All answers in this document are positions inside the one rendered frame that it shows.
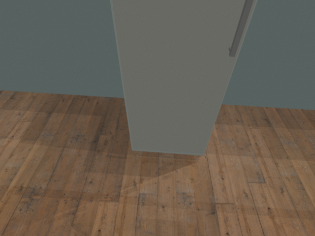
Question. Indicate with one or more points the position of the fridge door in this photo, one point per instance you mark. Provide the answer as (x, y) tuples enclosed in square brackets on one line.
[(176, 66)]

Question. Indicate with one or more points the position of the handle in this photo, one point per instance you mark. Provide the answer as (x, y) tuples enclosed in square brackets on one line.
[(240, 28)]

